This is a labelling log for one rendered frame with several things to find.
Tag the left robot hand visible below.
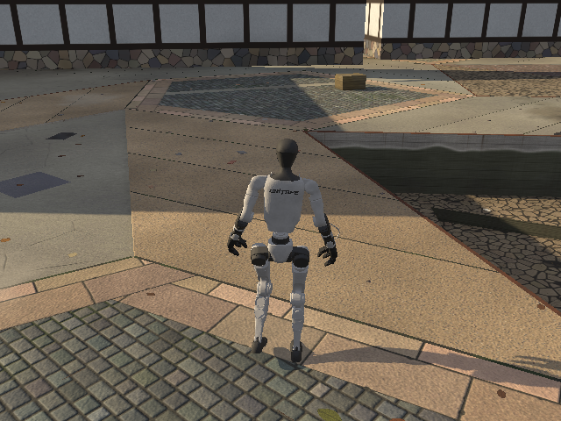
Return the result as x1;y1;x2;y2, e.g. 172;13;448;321
227;235;247;256

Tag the right robot forearm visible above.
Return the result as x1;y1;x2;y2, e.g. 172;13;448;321
318;213;336;248

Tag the right robot hand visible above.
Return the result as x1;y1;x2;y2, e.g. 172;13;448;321
317;245;337;267

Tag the robot right foot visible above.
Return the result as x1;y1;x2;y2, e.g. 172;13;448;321
290;340;302;362

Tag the robot left foot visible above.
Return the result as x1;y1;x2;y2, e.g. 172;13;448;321
251;337;267;353

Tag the right robot upper arm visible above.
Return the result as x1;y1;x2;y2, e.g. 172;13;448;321
303;178;327;227

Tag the left robot forearm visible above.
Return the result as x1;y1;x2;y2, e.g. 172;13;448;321
231;209;248;240

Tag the robot foot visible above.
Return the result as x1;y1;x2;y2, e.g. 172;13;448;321
251;337;267;353
290;340;302;362

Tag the left robot upper arm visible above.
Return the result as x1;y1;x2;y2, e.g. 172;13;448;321
239;175;267;223

